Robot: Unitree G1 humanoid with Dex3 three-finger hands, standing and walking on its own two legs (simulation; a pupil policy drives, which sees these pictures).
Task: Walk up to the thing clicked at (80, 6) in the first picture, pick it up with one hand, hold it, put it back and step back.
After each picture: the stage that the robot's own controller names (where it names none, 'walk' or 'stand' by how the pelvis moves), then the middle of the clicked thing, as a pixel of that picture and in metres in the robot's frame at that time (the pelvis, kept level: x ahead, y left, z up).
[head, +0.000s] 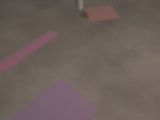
stand; (80, 1) +2.30 +0.02 -0.65
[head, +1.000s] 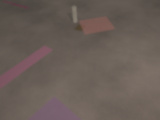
walk; (74, 14) +2.15 +0.30 -0.65
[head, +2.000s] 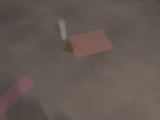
walk; (62, 29) +1.55 +0.35 -0.65
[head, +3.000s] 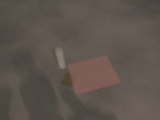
walk; (60, 58) +1.12 +0.31 -0.65
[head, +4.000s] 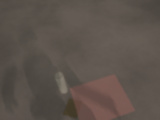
walk; (61, 83) +0.77 +0.27 -0.65
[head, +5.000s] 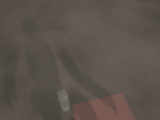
stand; (64, 100) +0.59 +0.20 -0.63
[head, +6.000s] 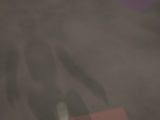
stand; (63, 113) +0.52 +0.17 -0.65
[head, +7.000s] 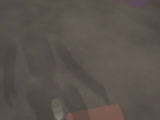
stand; (57, 109) +0.52 +0.20 -0.65
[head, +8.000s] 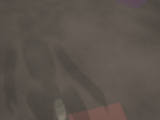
stand; (60, 110) +0.54 +0.19 -0.66
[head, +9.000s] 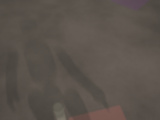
stand; (59, 113) +0.52 +0.20 -0.66
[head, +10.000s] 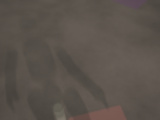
stand; (60, 114) +0.51 +0.20 -0.66
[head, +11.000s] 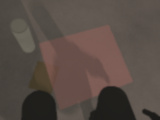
go down; (24, 37) +0.58 +0.23 -0.33
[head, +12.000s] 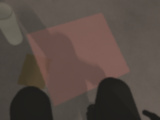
go down; (9, 27) +0.58 +0.26 -0.26
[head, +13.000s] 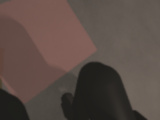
close in; out of the picture +0.57 +0.32 -0.17
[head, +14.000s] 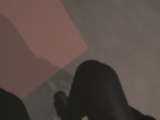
close; out of the picture +0.58 +0.27 -0.17
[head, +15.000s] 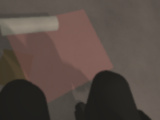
lift; (30, 25) +0.62 +0.14 -0.28
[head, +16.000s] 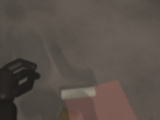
hold; (78, 93) +0.57 +0.02 -0.62
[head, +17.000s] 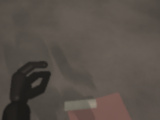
close; (80, 104) +0.55 +0.03 -0.70
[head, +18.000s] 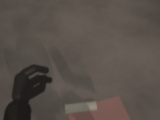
crouch; (80, 107) +0.57 +0.03 -0.71
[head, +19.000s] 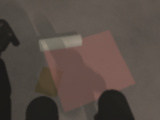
crouch; (60, 42) +0.65 +0.06 -0.44
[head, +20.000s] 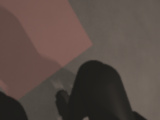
lower; out of the picture +0.67 +0.17 -0.26
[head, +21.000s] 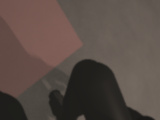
lower; out of the picture +0.69 +0.21 -0.26
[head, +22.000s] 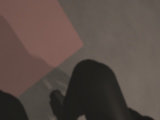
lower; out of the picture +0.72 +0.21 -0.26
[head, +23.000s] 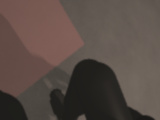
lower; out of the picture +0.73 +0.22 -0.27
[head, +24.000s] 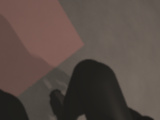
lower; out of the picture +0.74 +0.22 -0.27
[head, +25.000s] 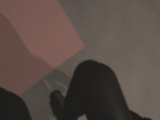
open; out of the picture +0.75 +0.22 -0.27
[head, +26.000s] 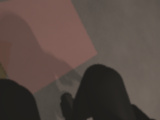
stand; out of the picture +0.75 +0.20 -0.28
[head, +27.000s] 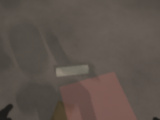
stand; (72, 70) +0.70 +0.04 -0.61
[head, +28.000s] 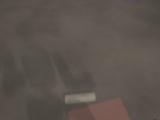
stand; (80, 98) +0.67 +0.03 -0.69
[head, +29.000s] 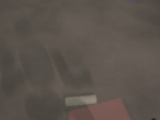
stand; (80, 100) +0.63 +0.03 -0.69
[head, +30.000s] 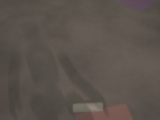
stand; (87, 107) +0.63 +0.00 -0.74
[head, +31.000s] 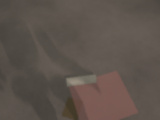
walk; (81, 80) +0.66 -0.01 -0.73
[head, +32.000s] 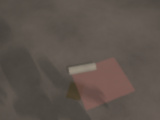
walk; (82, 68) +0.86 +0.05 -0.72
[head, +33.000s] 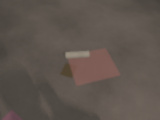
stand; (77, 54) +1.15 +0.04 -0.73
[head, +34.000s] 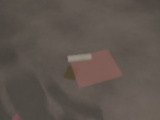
stand; (79, 57) +1.14 +0.07 -0.74
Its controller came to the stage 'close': yes
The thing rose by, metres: 0.00
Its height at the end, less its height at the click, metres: -0.09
